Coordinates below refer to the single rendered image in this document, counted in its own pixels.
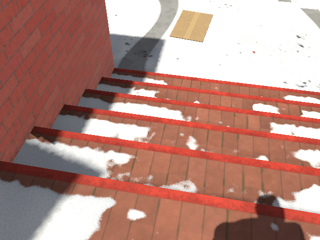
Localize stairs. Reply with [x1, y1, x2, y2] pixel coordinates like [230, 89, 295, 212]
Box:
[12, 68, 320, 214]

